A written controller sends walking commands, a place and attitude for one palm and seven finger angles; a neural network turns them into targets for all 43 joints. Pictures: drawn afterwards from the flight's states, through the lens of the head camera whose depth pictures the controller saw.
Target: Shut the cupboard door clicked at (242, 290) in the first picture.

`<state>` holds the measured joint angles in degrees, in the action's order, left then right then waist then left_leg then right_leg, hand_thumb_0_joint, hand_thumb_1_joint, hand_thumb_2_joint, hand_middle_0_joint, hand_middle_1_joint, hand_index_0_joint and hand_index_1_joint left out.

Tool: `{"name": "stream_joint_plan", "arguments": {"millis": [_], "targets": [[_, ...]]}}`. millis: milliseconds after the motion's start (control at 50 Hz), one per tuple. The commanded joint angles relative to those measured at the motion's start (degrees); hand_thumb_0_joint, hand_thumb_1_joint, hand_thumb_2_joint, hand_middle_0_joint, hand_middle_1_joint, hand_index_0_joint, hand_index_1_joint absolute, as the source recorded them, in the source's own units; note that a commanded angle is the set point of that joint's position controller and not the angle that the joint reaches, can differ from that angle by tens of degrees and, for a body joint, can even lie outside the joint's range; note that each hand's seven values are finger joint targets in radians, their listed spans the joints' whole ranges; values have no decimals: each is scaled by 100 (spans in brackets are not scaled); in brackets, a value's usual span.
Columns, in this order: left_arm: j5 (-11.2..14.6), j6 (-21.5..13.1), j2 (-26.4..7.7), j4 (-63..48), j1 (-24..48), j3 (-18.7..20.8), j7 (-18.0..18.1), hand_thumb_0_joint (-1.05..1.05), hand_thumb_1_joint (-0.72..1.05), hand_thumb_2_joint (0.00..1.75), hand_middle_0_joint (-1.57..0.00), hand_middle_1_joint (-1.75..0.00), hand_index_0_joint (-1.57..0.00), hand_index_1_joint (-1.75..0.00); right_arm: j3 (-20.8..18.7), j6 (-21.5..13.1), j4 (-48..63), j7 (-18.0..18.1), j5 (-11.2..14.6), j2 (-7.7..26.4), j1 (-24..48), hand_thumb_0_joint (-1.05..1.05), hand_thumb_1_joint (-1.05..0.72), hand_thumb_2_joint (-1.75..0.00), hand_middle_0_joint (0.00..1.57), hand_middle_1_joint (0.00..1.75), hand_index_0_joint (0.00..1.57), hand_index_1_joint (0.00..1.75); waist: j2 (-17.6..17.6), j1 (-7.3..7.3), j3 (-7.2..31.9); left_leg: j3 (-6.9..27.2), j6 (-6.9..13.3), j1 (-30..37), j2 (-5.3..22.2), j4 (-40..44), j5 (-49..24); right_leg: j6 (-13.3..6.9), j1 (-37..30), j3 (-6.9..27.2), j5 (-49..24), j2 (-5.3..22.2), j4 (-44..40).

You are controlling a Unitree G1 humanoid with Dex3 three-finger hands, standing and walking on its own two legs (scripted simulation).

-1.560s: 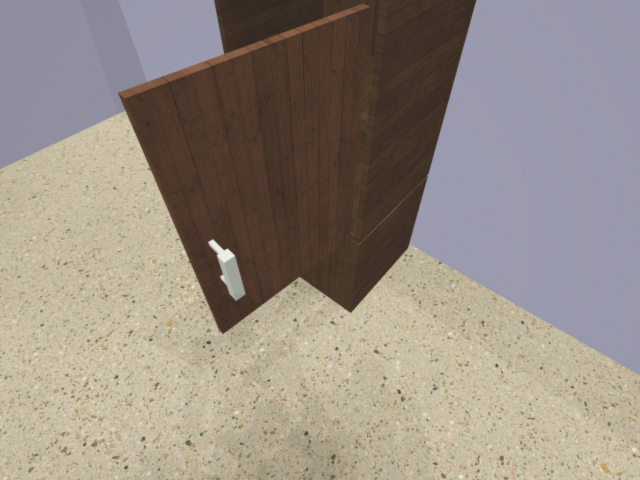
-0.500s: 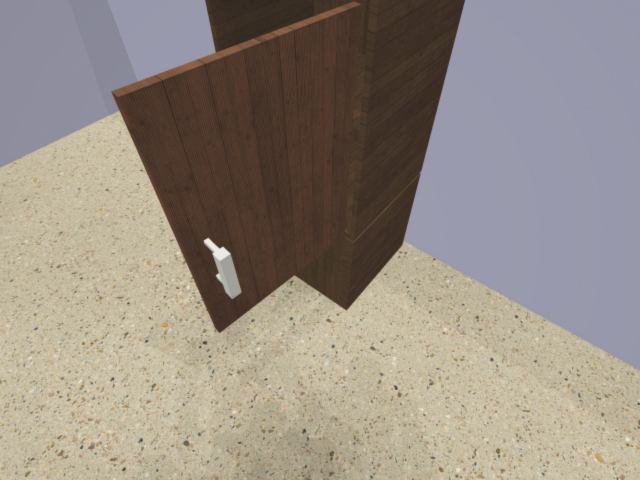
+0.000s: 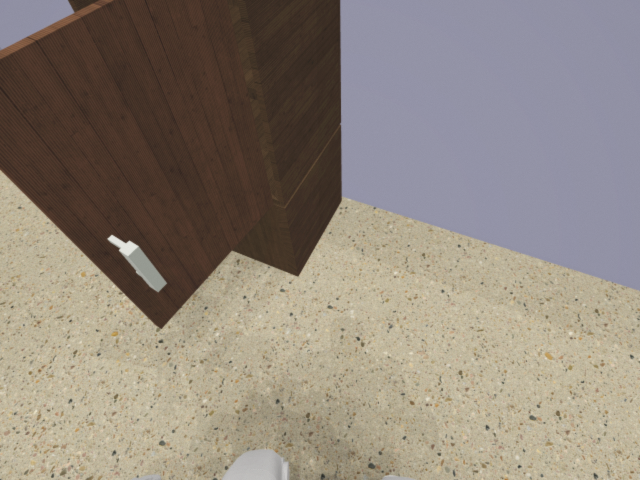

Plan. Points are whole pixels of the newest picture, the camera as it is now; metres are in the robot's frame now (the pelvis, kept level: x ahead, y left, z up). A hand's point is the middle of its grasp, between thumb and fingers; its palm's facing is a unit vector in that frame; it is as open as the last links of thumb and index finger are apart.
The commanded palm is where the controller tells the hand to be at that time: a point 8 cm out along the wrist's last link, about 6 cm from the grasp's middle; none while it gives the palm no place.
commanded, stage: walk to a spot facing it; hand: left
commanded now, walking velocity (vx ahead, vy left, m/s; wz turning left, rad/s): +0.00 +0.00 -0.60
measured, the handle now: (136, 263) +0.44 +0.37 -0.09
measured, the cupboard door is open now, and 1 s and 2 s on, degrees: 83 83 83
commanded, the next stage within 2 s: turn to face it in 1.92 s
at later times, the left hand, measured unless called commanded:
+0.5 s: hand (198, 465) +0.14 +0.20 -0.16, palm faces -0.23 -0.95 -0.21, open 7.4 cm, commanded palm none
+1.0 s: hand (280, 419) +0.21 +0.09 -0.17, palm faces -0.56 -0.80 -0.20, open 7.4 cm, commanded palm none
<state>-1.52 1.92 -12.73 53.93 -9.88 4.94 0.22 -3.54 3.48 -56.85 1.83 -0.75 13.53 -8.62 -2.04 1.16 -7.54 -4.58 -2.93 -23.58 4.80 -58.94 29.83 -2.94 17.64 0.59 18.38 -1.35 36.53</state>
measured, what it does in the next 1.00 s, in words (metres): steps on the spot, turning right: left foot, then right foot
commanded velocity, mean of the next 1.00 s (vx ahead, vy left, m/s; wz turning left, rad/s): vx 0.07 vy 0.00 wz -0.60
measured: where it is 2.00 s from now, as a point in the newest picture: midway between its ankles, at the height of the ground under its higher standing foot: (469, 454)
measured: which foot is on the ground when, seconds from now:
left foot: up 0.00-0.28, down 0.30-0.64, up 0.66-0.96, down 0.98-1.00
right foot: down 0.00-0.30, up 0.32-0.62, down 0.64-0.98, up 1.00-1.00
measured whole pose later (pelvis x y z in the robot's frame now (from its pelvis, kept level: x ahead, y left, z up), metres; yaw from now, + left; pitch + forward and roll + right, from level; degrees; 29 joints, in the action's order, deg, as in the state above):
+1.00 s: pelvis +0.04 -0.02 +0.00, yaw -36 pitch +3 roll -1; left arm -1.3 2.9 -12.9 51.5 -12.1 3.5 -1.5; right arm -2.2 -1.0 -50.0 0.7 -1.2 13.7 -12.1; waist 1.1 -0.4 -2.1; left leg -2.6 -1.6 -17.0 2.3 -32.0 19.1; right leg -1.4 19.6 7.2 23.9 -4.6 38.1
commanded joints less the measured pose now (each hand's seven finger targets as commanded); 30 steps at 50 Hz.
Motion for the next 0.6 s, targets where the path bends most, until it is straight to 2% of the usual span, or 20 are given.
{"name": "stream_joint_plan", "arguments": {"millis": [0,60,120,160,200,220,240,260,280,300,320,340,360,380,400,420,480,520,560,580], "targets": [[-6,-91,-1074,-363,-327,214,127,0,90,90,-20,-30,-20,-30,-113,-140,686,-14,1,382,325,0,-90,-90,20,30,20,30,893,52,759,487,-53,-665,-56,-545,-417,-876,-739,2047,-2639,1457,-1556],[-27,-89,-1148,-386,-464,216,128,0,90,90,-20,-30,-20,-30,-82,-149,749,-17,23,273,365,0,-90,-90,20,30,20,30,661,84,1057,416,-71,-384,-241,255,-527,-857,-1016,2093,-2614,1284,-1512],[-39,-73,-1159,-383,-555,223,104,0,90,90,-20,-30,-20,-30,-93,-176,886,3,43,319,479,0,-90,-90,20,30,20,30,1010,140,1047,486,-49,-309,-352,782,-484,-846,-1140,2350,-2563,1192,-1516],[-48,-40,-1164,-443,-477,247,94,0,90,90,-20,-30,-20,-30,-88,-209,941,33,69,374,471,0,-90,-90,20,30,20,30,1147,106,1029,550,-6,-95,-385,1235,-409,-852,-998,2512,-2554,1192,-1493],[-34,-16,-1157,-497,-320,250,76,0,90,90,-20,-30,-20,-30,-86,-239,896,56,91,383,262,0,-90,-90,20,30,20,30,1000,-24,1024,546,37,447,-478,2045,-654,-702,-640,2596,-2491,1045,-1382],[-23,-4,-1127,-523,-227,234,78,0,90,90,-20,-30,-20,-30,-89,-261,838,72,101,397,58,0,-90,-90,20,30,20,30,908,-132,1066,563,44,959,-477,2642,-1027,-545,-323,2600,-2315,934,-1217],[19,16,-1066,-582,-51,212,62,0,90,90,-20,-30,-20,-30,-104,-300,751,103,90,488,-267,0,-90,-90,20,30,20,30,739,-318,1122,527,90,1781,-377,3358,-1487,-297,263,2368,-1783,746,-1043],[73,26,-757,-679,-71,146,31,0,90,90,-20,-30,-20,-30,-153,-365,729,144,44,866,-450,0,-90,-90,20,30,20,30,-233,-389,1196,1492,361,2521,523,4127,-1280,9,1183,1834,-587,130,-433],[105,20,-562,-835,8,90,-61,0,90,90,-20,-30,-20,-30,-251,-394,817,159,-59,1398,-521,0,-90,-90,20,30,20,30,-1763,-406,1052,3020,987,2551,2078,4612,-1816,387,1902,694,1525,-456,1062],[26,29,-832,-868,279,130,-92,0,90,90,-20,-30,-20,-30,-218,-363,853,185,-91,1409,-480,0,-90,-90,20,30,20,30,-1111,-433,812,3015,1449,1793,2451,4458,-2589,489,1729,548,1665,-127,2198],[20,3,-834,-938,99,157,-130,0,90,90,-20,-30,-20,-30,-152,-358,1042,204,-104,1241,-127,0,-90,-90,20,30,20,30,-484,-139,726,2527,1539,1375,2309,4298,-3035,581,1535,416,1354,91,2654],[-50,38,-758,-743,41,188,-157,0,90,90,-20,-30,-20,-30,-96,-414,1000,176,-146,1016,-73,0,-90,-90,20,30,20,30,-572,-72,788,2082,1380,1441,1811,4159,-3712,615,1534,357,1105,-26,2985],[-10,65,-686,-671,36,187,-188,0,90,90,-20,-30,-20,-30,-60,-399,1036,172,-136,977,39,0,-90,-90,20,30,20,30,-963,-3,740,1530,1240,1417,1539,3990,-4034,658,1545,306,961,73,3134],[7,89,-657,-698,28,159,-220,0,90,90,-20,-30,-20,-30,-45,-393,1068,166,-131,910,36,0,-90,-90,20,30,20,30,-970,0,738,1034,1113,1536,1318,3848,-4355,674,1570,173,821,127,3071],[27,92,-597,-733,64,123,-242,0,90,90,-20,-30,-20,-30,-40,-396,1035,165,-129,892,-34,0,-90,-90,20,30,20,30,-1107,-20,809,727,1032,1739,1185,3696,-4714,690,1534,34,805,152,2788],[26,84,-561,-756,168,95,-260,0,90,90,-20,-30,-20,-30,-61,-388,1030,172,-132,916,-152,0,-90,-90,20,30,20,30,-988,-95,884,575,984,1903,1139,3563,-4925,699,1437,-151,839,150,2429],[46,50,-460,-829,453,11,-295,0,90,90,-20,-30,-20,-30,-139,-369,858,115,-125,1090,-577,0,-90,-90,20,30,20,30,-1121,-299,1085,301,912,2156,1169,3346,-5161,619,898,-500,678,106,1262],[56,11,-508,-825,460,1,-301,0,90,90,-20,-30,-20,-30,-178,-341,829,80,-118,1180,-671,0,-90,-90,20,30,20,30,-1244,-335,1040,240,844,2146,1248,3168,-5193,528,559,-657,660,26,643],[66,-17,-590,-712,176,26,-296,0,90,90,-20,-30,-20,-30,-208,-322,831,53,-84,1236,-599,0,-90,-90,20,30,20,30,-1051,-144,1087,67,611,1805,1202,2737,-4875,403,-240,-705,-84,-9,-355],[55,-60,-812,-576,-310,81,-272,0,90,90,-20,-30,-20,-30,-223,-317,893,33,-38,1234,-478,0,-90,-90,20,30,20,30,-584,134,1263,-140,362,1282,1027,1983,-4260,295,-1185,-510,-1121,128,-1124]]}}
